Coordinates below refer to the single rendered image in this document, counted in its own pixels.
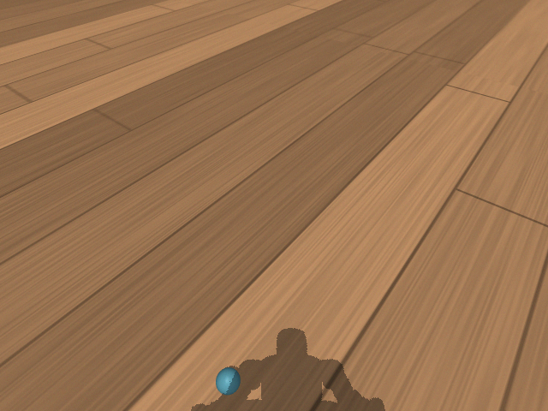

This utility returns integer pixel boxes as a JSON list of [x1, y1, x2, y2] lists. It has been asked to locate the ball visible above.
[[216, 367, 241, 395]]

